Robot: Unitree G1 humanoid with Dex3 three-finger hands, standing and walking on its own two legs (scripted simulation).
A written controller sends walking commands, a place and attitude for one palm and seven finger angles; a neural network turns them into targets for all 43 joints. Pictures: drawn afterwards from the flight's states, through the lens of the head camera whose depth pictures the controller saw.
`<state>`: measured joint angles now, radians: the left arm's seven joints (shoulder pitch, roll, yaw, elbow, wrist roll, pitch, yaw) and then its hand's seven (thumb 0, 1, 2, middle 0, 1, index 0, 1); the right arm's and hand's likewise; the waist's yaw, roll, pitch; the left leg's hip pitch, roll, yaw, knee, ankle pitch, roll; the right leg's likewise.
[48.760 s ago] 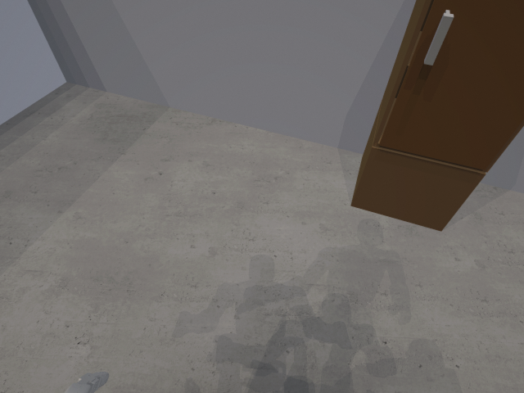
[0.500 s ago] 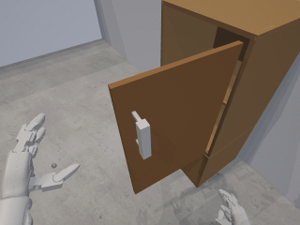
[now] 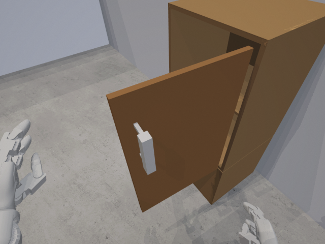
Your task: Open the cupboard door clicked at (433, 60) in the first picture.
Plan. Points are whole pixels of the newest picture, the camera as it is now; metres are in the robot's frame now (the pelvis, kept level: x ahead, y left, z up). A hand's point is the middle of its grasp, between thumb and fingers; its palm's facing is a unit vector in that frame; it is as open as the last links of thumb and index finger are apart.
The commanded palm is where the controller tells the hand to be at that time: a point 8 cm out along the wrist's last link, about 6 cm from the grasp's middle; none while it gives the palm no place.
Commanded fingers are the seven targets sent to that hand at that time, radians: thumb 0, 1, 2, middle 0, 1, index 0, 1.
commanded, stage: draw the hand back to the body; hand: left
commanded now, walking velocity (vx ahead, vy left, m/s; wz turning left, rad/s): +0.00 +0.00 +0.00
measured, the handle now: (143, 148) +0.32 +0.09 +0.09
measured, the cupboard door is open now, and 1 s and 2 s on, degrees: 86 86 86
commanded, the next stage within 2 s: step back with the hand held close in 0.16 s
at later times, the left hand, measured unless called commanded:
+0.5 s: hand (32, 179) +0.18 +0.27 +0.15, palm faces +0.39 -0.78 -0.49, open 7.4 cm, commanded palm +0.12 +0.31 +0.17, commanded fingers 0.00 0.90 0.90 -0.20 -0.30 -0.20 -0.30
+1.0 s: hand out of the picture +0.10 +0.29 +0.15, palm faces +0.45 -0.77 -0.46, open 7.4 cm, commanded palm +0.03 +0.33 +0.17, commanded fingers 0.00 0.90 0.90 -0.20 -0.30 -0.20 -0.30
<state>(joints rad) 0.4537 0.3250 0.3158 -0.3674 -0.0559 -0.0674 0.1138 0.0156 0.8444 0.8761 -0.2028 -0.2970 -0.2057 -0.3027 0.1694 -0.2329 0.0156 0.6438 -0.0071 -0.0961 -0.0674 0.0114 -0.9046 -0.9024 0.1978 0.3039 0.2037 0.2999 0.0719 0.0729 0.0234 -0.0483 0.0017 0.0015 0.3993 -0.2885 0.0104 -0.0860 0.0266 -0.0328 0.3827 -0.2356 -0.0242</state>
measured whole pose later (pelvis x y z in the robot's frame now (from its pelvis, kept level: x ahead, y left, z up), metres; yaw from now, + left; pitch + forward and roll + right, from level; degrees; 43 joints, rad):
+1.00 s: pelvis -0.11 +0.03 -0.02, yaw +0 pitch -1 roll -1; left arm 0.50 0.37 0.42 -0.50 0.00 -0.21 0.15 0.02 0.89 0.90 -0.21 -0.30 -0.21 -0.30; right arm 0.21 -0.21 0.01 0.57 0.00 -0.07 -0.06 0.01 -0.90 -0.90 0.20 0.30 0.21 0.30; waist 0.01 0.00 0.04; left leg -0.41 -0.03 0.03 0.69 -0.35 0.04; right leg -0.41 0.00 0.00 0.58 -0.17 0.01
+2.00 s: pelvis -0.26 +0.01 -0.01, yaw -2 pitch +1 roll +0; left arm 0.53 0.38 0.39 -0.47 0.00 -0.20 0.16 0.02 0.88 0.90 -0.21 -0.30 -0.21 -0.30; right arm 0.31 -0.23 0.00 0.68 -0.02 -0.12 -0.10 0.01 -0.90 -0.90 0.20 0.30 0.20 0.30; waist 0.01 -0.03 -0.05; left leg -0.29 0.04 0.01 0.59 -0.33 0.02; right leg -0.24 0.00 -0.06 0.51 -0.29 -0.02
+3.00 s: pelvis -0.30 +0.04 +0.00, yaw +1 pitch -1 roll -1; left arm 0.29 0.25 0.03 1.12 0.02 0.03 0.01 0.01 0.92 0.90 -0.20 -0.30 -0.20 -0.30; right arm 0.25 -0.22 -0.01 1.08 -0.03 0.03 -0.01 0.01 -0.91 -0.90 0.20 0.30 0.20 0.30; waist 0.01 0.02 0.08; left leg -0.27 0.00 -0.02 0.47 -0.19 0.01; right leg -0.23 -0.04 -0.08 0.45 -0.20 0.01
